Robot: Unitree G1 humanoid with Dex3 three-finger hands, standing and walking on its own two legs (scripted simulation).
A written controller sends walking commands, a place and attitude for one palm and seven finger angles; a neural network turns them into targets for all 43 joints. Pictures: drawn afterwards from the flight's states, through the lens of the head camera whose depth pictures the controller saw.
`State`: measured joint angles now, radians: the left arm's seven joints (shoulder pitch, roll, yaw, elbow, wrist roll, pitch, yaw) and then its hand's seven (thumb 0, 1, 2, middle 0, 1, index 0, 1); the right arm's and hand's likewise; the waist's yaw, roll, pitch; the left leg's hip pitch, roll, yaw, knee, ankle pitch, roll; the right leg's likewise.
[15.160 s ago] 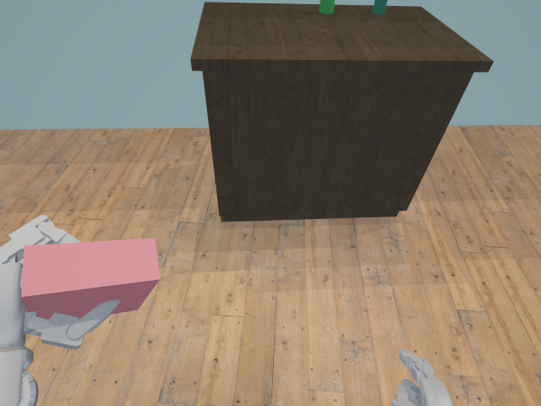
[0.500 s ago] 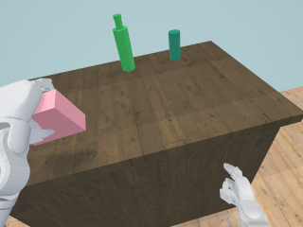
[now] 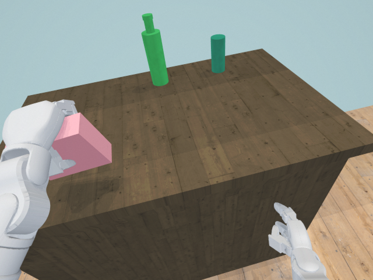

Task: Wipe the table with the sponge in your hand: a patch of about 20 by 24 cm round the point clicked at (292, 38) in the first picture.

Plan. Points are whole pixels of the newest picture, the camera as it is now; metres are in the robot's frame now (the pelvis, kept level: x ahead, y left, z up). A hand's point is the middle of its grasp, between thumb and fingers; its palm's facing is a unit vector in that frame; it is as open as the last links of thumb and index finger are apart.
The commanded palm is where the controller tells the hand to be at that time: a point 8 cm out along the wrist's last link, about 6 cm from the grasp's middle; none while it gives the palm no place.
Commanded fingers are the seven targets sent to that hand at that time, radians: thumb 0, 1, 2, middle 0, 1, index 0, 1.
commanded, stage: move the sponge above the wiping area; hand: left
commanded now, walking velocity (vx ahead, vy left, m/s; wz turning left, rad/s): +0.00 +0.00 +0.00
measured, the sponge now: (70, 153) +0.27 +0.29 +0.17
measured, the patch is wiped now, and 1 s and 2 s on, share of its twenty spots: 0.00 0.00 0.00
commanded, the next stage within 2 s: none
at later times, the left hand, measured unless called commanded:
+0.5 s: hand (57, 143) +0.27 +0.31 +0.20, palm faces +0.12 -0.02 -0.99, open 8.9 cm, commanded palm +0.23 +0.30 +0.28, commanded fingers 0.00 0.10 1.30 -1.20 -1.60 -1.20 -1.60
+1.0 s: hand (60, 141) +0.28 +0.31 +0.19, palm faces +0.13 -0.02 -0.99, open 8.9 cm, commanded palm +0.24 +0.30 +0.26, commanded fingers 0.00 0.10 1.30 -1.20 -1.60 -1.20 -1.60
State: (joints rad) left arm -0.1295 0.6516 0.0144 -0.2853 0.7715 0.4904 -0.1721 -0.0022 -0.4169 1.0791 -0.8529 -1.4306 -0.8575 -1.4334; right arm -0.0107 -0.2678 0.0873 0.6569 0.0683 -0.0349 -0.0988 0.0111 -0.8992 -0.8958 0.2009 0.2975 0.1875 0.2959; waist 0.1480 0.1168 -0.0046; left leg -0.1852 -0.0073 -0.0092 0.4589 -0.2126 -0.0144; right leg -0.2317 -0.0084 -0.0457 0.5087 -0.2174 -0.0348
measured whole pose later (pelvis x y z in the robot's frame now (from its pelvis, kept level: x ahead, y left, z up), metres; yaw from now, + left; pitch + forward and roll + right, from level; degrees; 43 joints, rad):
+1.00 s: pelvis +0.01 +0.00 +0.00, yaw +1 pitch -2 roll +1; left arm -0.17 0.64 -0.01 -0.15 0.83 0.44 -0.19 0.00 -0.42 1.08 -0.85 -1.43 -0.86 -1.43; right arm -0.01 -0.27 0.08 0.67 0.06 -0.03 -0.09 0.01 -0.90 -0.90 0.20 0.30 0.20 0.30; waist 0.15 0.12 -0.01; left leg -0.18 -0.01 -0.02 0.44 -0.22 -0.01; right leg -0.22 -0.01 -0.06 0.47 -0.22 -0.03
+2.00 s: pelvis +0.01 +0.00 +0.00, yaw +1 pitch -2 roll +1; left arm -0.14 0.68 0.02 -0.17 0.82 0.45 -0.25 0.00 -0.42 1.08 -0.85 -1.43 -0.86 -1.44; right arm 0.01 -0.28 0.08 0.65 0.06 -0.03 -0.10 0.01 -0.90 -0.90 0.20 0.30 0.20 0.30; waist 0.15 0.12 -0.01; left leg -0.19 -0.01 -0.03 0.45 -0.22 -0.01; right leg -0.22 -0.01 -0.06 0.48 -0.22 -0.03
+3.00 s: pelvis +0.01 +0.00 +0.00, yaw +1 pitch -3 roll +1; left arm -0.11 0.64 -0.01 -0.19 0.83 0.42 -0.18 0.00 -0.42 1.08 -0.85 -1.43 -0.86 -1.43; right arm 0.02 -0.27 0.08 0.66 0.06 -0.04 -0.09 0.01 -0.90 -0.90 0.20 0.30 0.20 0.30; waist 0.16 0.12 -0.01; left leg -0.18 -0.01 -0.03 0.44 -0.22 -0.01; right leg -0.21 -0.01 -0.06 0.47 -0.22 -0.03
